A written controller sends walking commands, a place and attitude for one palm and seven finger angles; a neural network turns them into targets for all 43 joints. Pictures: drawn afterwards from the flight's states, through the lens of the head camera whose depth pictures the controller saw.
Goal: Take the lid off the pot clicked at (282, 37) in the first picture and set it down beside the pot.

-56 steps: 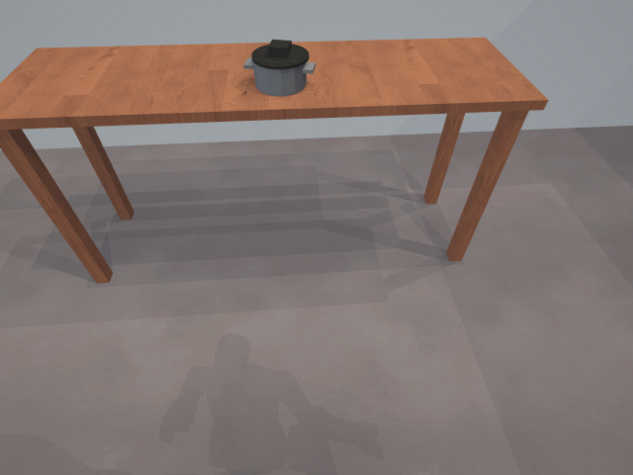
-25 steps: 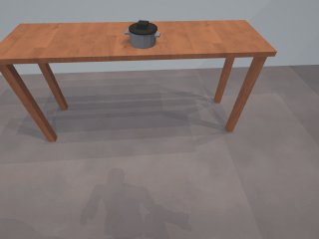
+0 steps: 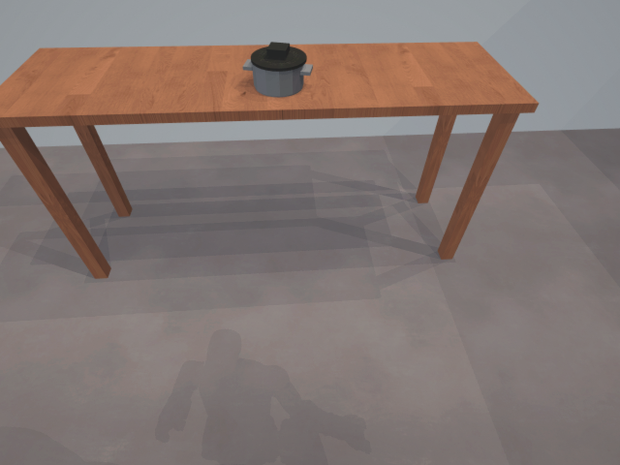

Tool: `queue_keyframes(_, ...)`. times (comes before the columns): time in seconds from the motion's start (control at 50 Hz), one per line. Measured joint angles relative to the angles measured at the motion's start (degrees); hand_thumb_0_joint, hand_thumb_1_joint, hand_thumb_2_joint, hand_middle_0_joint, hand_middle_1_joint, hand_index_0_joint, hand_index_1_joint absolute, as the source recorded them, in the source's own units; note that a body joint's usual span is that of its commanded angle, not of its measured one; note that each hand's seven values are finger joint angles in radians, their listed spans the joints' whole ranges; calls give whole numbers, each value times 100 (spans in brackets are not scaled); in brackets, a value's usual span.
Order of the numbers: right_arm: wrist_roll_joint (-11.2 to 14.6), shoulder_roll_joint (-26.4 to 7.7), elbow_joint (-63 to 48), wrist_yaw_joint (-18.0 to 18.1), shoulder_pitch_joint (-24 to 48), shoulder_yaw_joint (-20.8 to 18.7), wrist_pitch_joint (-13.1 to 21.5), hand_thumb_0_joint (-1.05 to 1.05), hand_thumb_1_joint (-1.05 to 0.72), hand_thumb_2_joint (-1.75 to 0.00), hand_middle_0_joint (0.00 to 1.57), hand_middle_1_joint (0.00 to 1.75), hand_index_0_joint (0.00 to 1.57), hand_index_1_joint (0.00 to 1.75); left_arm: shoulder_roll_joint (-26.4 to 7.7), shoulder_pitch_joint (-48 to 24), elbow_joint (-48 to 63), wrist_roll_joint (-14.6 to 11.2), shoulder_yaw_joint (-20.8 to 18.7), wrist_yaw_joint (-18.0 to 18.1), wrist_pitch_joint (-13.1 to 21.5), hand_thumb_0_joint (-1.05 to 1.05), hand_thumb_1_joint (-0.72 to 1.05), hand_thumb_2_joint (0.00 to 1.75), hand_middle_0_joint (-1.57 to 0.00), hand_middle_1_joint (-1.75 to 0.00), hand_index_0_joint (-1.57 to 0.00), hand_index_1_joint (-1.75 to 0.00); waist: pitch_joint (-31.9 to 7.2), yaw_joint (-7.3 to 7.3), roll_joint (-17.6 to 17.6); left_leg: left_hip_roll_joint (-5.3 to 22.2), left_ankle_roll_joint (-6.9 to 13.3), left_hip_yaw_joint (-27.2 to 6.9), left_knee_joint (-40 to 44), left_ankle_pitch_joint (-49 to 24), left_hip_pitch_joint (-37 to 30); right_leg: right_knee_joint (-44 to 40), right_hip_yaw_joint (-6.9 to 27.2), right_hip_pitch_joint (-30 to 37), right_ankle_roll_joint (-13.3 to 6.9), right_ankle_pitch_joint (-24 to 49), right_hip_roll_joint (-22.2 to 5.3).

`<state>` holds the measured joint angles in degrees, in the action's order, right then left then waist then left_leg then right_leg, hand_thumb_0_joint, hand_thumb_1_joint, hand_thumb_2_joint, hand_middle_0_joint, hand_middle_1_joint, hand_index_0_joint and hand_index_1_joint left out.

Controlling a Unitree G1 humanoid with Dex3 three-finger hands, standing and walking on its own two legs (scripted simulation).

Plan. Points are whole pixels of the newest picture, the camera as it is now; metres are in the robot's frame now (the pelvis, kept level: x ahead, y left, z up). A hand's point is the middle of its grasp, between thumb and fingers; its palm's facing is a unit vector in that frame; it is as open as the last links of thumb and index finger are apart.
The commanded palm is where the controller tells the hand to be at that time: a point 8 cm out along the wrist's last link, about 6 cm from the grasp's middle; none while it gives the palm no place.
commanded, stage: walk to a spot facing it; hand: left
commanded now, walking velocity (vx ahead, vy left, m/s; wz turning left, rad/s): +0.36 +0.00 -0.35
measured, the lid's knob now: (278, 49) +1.12 +0.16 +0.06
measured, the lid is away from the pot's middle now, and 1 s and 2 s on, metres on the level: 0.00 0.00 0.00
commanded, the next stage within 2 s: turn to face it in 0.76 s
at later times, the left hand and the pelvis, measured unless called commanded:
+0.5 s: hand (223, 426) +0.22 +0.16 -0.19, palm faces -0.19 -0.96 -0.21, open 7.3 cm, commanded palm none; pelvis +0.13 -0.03 -0.02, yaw -10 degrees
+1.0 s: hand (253, 359) +0.34 +0.13 -0.20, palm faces -0.10 -0.99 -0.13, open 7.3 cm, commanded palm none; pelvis +0.33 -0.04 -0.02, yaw -9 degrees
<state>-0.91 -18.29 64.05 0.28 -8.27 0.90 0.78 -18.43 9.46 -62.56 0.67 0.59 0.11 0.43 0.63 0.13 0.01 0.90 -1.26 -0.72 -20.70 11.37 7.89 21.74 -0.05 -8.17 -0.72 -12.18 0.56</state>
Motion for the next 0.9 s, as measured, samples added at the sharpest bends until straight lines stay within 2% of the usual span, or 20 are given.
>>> queue_keyframes(0.12,-62,287,-57,-36,-439,-44,-29,1,-91,-90,20,30,20,30,295,541,31,36,-58,-93,-93,0,91,89,-20,-30,-20,-30,-182,55,-1,92,73,163,-788,799,189,532,151,-149,-53,-433,95)
queue_keyframes(0.22,-55,567,-64,-23,-921,-100,86,1,-91,-90,20,30,20,30,589,1081,-24,31,-137,-140,-75,0,91,89,-20,-30,-21,-30,-177,45,-100,111,100,349,-1272,1118,202,1149,336,-287,-67,-938,121)
queue_keyframes(0.26,-73,688,-83,8,-1113,-136,207,1,-91,-90,20,30,20,30,689,1223,-97,41,-165,-146,-115,0,91,89,-20,-30,-21,-30,-145,11,-178,87,132,533,-1249,1280,64,2004,281,-621,-160,-1223,78)
queue_keyframes(0.3,-70,814,-94,68,-1351,-150,339,1,-91,-90,20,30,20,30,763,1214,-148,59,-184,-155,-149,0,91,89,-20,-30,-20,-30,-60,-85,-211,83,131,658,-1013,1270,-176,3057,63,-1112,-182,-1417,-3)
queue_keyframes(0.34,-78,927,-32,101,-1605,-144,401,1,-91,-90,20,30,20,30,803,1082,-104,65,-220,-185,-159,1,91,89,-20,-30,-20,-30,33,-154,-208,103,113,725,-679,1204,-441,3562,-160,-1559,-175,-1382,-126)
queue_keyframes(0.38,-84,994,99,110,-1824,-148,404,1,-91,-90,20,30,20,30,843,880,29,61,-250,-229,-153,1,91,89,-20,-30,-20,-30,127,-176,-146,157,59,791,-343,1143,-708,3447,-354,-1881,-167,-1164,-266)
queue_keyframes(0.42,-91,1024,244,104,-1990,-159,378,1,-91,-90,20,30,20,30,832,654,168,81,-293,-220,-135,1,92,89,-20,-30,-20,-30,227,-192,-57,234,-21,867,-103,1146,-952,2910,-517,-2037,-183,-857,-363)
queue_keyframes(0.48,-76,1026,427,90,-2165,-179,326,1,-91,-90,20,30,20,30,724,358,374,70,-364,-248,-10,2,94,89,-20,-30,-20,-30,397,-216,85,417,-169,969,-193,1405,-1203,1964,-724,-1930,-301,-394,-335)
queue_keyframes(0.52,-34,1062,520,55,-2282,-186,277,1,-91,-90,21,30,20,30,588,249,525,88,-404,-235,177,1,94,89,-20,-30,-20,-30,444,-177,43,545,-126,1016,-1157,1789,-965,1442,-770,-1656,-447,-126,-310)
queue_keyframes(0.58,19,1026,540,5,-1999,-238,106,1,-91,-90,21,30,20,30,555,122,582,27,-456,-112,337,1,93,89,-20,-30,-20,-30,519,-138,94,589,148,533,-4092,1727,316,1864,-859,-1622,-401,-259,-215)
queue_keyframes(0.6,5,995,483,-3,-1842,-270,75,1,-91,-90,20,30,20,30,569,134,572,20,-445,-73,330,1,93,89,-20,-30,-20,-30,500,-146,107,582,202,451,-4673,1525,720,1785,-875,-1504,-387,-304,-169)
queue_keyframes(0.64,-40,935,281,-7,-1506,-317,59,1,-91,-90,20,30,20,30,623,215,510,42,-407,-5,298,0,92,89,-20,-30,-20,-30,399,-183,109,626,223,432,-5061,1179,1394,1468,-880,-1239,-339,-272,-94)
queue_keyframes(0.7,-69,890,-119,-22,-1022,-371,66,1,-91,-90,20,29,20,30,752,398,372,84,-330,20,260,0,92,89,-20,-30,-20,-30,189,-239,80,718,152,522,-4536,843,2037,953,-841,-870,-305,-178,-19)
queue_keyframes(0.76,-62,910,-455,-74,-645,-393,101,1,-91,-90,20,29,20,30,873,569,252,105,-274,5,237,0,92,89,-20,-30,-20,-30,8,-216,38,742,87,589,-3563,543,2243,559,-803,-526,-267,-167,18)
queue_keyframes(0.84,-49,922,-696,-126,-333,-397,174,1,-92,-90,20,29,20,30,917,790,194,104,-266,-43,260,1,92,89,-20,-30,-21,-30,-80,-40,-50,630,85,648,-2351,404,2002,385,-794,-98,-152,-376,1)
queue_keyframes(0.9,-51,898,-794,-133,-252,-355,262,1,-92,-90,20,29,20,30,924,995,175,80,-283,-52,243,0,92,89,-20,-30,-21,-30,-92,74,-85,489,110,756,-1499,229,1488,636,-817,117,-13,-766,-55)
